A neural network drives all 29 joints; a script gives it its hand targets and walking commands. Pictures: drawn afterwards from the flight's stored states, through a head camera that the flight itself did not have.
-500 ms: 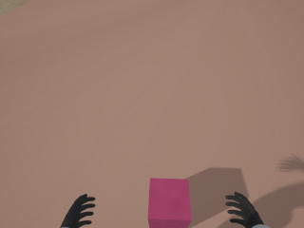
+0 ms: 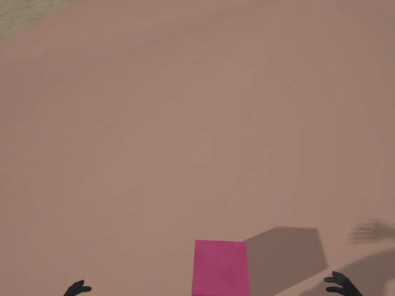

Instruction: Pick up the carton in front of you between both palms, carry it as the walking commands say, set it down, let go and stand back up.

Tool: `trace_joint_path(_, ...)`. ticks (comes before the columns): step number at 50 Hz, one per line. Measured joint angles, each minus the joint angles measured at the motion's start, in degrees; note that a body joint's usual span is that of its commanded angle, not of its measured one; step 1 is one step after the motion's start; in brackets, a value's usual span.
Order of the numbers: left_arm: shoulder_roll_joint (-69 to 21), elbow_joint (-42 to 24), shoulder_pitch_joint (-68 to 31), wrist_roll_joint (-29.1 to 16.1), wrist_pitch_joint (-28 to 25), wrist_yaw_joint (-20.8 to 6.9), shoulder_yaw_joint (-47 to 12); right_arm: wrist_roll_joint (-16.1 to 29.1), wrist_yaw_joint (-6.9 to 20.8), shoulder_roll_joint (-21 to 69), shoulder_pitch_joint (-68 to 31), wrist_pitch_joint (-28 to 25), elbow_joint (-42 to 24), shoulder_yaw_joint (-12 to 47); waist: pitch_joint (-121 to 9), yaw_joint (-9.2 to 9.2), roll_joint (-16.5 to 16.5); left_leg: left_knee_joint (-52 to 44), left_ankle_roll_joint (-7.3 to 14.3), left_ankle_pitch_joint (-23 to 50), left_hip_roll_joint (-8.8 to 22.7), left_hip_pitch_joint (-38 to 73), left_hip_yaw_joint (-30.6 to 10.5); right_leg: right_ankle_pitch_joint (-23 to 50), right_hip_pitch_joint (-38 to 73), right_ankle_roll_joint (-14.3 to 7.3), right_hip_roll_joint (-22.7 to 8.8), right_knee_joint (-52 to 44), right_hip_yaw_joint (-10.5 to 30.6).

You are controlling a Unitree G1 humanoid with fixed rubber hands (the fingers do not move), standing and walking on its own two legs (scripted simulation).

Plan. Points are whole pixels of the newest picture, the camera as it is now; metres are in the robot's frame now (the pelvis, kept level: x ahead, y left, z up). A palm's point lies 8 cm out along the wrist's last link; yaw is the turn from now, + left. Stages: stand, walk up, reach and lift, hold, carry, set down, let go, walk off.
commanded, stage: stand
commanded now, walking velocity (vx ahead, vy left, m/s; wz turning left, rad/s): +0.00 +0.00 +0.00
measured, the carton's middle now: (219, 275) +0.36 -0.04 -0.64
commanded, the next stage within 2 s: none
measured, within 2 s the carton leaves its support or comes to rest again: neither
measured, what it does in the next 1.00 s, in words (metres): stands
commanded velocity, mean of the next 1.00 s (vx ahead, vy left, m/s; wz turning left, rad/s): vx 0.00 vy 0.00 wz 0.00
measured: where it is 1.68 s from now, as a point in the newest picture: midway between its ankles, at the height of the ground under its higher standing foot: outside the picture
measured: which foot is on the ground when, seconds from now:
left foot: down 0.00-1.00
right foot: down 0.00-1.00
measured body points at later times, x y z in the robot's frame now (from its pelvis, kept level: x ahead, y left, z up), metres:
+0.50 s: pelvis +0.00 -0.01 +0.01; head +0.00 -0.02 +0.46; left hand +0.11 +0.30 -0.10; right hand +0.12 -0.31 -0.11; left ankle -0.06 +0.12 -0.74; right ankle +0.01 -0.11 -0.74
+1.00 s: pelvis -0.02 -0.01 +0.01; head -0.02 -0.02 +0.46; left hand +0.08 +0.31 -0.10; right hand +0.08 -0.32 -0.11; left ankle -0.06 +0.12 -0.74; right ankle +0.01 -0.11 -0.74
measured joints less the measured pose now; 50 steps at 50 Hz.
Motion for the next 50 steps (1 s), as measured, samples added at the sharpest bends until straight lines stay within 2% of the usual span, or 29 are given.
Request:
trace_joint_path(27, 1.2, 10.5, -3.0, -0.9, -1.0, -0.1, -1.2, 0.8, -0.4, -1.8, -0.4, -1.6, 10.2, 2.1, 0.5, 0.08, -0.4, -5.2, -0.7, 2.9, 0.7, 3.8, -0.9, 2.4, 3.9, -0.7, 0.3, -4.9, -0.8)
trace_joint_path(50, 2.7, 15.5, -4.1, -1.4, -1.1, -0.6, -1.9, 1.1, -0.1, -2.7, -1.2, -2.0, 15.4, 2.6, 1.0, 0.33, -0.9, -7.9, -0.6, 5.4, 0.6, 4.6, -0.6, 5.1, 4.7, -0.6, 0.0, -7.7, -0.4)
